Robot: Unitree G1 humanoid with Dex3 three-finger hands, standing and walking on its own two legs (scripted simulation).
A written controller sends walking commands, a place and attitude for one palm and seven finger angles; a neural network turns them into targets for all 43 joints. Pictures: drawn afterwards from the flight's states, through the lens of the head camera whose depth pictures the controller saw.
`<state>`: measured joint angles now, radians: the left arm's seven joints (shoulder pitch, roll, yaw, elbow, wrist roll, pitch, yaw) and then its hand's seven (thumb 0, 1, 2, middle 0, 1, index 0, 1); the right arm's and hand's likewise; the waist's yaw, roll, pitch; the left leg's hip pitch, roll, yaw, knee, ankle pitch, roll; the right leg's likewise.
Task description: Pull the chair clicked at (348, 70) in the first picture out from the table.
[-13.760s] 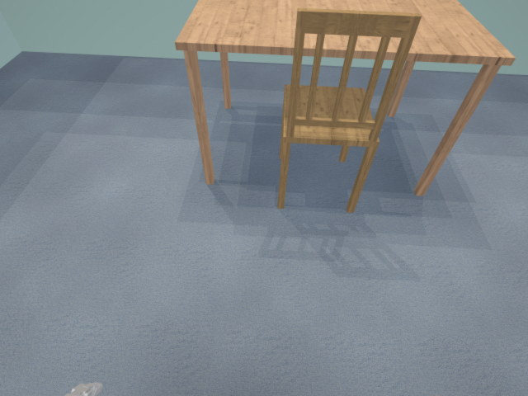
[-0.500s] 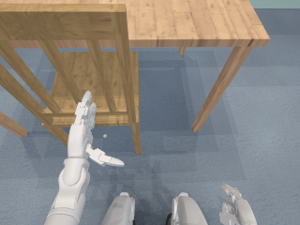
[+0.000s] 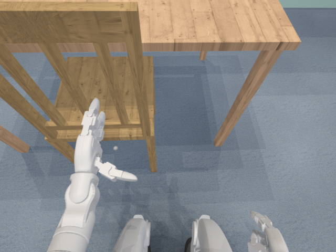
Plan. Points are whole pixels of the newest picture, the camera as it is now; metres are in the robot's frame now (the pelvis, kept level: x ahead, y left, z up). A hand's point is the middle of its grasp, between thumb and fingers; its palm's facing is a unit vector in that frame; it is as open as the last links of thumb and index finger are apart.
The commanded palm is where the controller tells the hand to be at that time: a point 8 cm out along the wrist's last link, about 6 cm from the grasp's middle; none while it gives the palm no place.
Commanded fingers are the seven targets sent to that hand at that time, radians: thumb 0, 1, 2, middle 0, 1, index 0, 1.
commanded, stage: aim the fingers beside a spindle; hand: left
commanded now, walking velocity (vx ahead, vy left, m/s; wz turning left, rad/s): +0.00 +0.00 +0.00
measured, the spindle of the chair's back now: (75, 91) +0.48 +0.26 +0.04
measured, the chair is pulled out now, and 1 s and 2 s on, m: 0.00 0.00 0.00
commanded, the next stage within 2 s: push the fingers through the gap in 0.20 s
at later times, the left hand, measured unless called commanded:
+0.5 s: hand (116, 143) +0.35 +0.14 +0.02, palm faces +0.06 -1.00 -0.01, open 16.9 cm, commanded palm +0.33 +0.18 +0.03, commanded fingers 0.00 -0.50 0.30 -0.06 -0.08 -0.06 -0.08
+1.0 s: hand (116, 123) +0.40 +0.14 +0.02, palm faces +0.08 -1.00 -0.01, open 16.9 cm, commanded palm +0.38 +0.19 +0.03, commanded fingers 0.00 -0.50 0.30 -0.06 -0.08 -0.06 -0.08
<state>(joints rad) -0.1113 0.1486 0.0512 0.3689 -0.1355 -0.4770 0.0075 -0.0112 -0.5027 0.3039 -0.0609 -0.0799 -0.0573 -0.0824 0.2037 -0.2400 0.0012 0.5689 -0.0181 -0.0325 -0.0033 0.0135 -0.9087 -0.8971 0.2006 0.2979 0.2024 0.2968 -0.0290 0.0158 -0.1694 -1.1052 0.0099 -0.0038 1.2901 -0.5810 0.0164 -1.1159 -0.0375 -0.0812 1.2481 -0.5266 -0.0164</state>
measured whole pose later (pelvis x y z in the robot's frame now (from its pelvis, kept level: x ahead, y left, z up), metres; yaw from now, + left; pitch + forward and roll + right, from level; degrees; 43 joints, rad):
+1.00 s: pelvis +0.00 +0.01 +0.00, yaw -1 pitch +24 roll -2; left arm -0.38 0.18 0.15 0.62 -0.12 -0.50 0.03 -0.01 -0.50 0.30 -0.06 -0.08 -0.06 -0.08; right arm 0.23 -0.24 0.00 0.61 -0.02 -0.01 0.00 0.01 -0.91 -0.90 0.20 0.30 0.20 0.30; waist -0.07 0.01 -0.17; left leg -1.13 0.02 0.01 1.28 -0.57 0.03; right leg -1.15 -0.03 -0.06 1.24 -0.51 -0.01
